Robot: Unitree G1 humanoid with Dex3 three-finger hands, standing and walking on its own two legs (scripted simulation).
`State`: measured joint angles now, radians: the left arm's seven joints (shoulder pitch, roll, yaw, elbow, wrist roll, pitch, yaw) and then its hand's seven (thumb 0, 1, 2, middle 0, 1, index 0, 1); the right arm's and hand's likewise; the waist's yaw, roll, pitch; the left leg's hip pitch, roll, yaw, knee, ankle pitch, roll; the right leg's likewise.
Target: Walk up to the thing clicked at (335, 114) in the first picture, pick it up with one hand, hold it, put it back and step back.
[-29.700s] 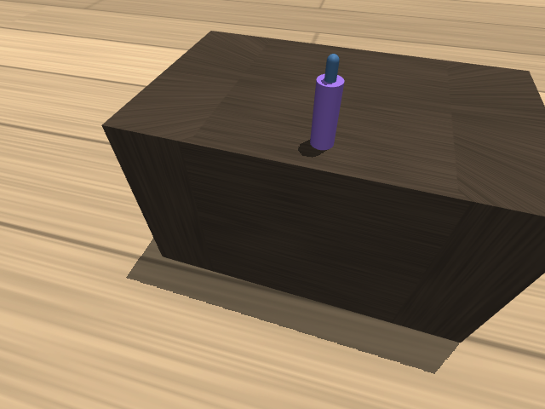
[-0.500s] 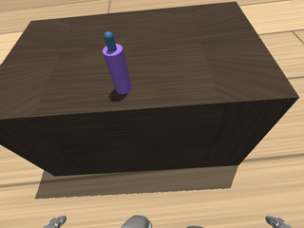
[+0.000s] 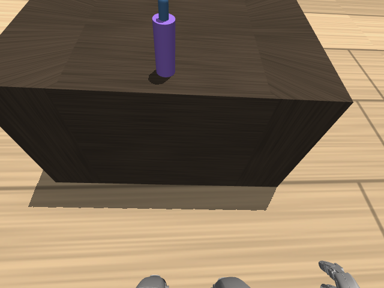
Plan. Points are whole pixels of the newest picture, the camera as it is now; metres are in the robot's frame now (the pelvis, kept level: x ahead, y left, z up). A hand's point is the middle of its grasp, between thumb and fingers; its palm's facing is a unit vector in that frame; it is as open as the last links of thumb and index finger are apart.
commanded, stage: step back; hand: left
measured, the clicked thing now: (164, 38) +0.78 +0.13 +0.05
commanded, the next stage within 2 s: stand in 1.88 s
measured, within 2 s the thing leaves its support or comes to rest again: neither
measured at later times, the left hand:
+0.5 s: hand out of the picture -0.04 +0.25 -0.14, palm faces +0.06 -0.90 -0.43, open 7.4 cm
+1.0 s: hand out of the picture -0.30 +0.20 -0.14, palm faces +0.01 -0.91 -0.42, open 7.4 cm
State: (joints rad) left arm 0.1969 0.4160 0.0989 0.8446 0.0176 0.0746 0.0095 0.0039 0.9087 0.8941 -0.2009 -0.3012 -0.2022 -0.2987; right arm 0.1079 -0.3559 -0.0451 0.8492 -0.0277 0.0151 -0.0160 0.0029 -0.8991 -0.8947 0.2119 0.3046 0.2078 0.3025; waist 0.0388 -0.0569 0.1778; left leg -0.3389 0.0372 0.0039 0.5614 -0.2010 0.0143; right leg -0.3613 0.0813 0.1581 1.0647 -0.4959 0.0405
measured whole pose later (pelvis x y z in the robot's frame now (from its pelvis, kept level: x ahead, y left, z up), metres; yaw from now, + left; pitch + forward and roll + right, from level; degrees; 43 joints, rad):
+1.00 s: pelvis -0.31 -0.07 +0.00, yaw -2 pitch -2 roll +2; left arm 0.29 0.35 0.07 0.98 0.05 0.02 0.00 0.01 0.91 0.89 -0.20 -0.30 -0.21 -0.30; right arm 0.16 -0.41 -0.06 0.91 -0.02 0.05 0.00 0.00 -0.90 -0.90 0.21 0.30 0.20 0.30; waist 0.06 0.02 0.06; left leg -0.45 -0.03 -0.11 0.89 -0.42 0.00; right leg -0.18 0.00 0.05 0.60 -0.38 -0.02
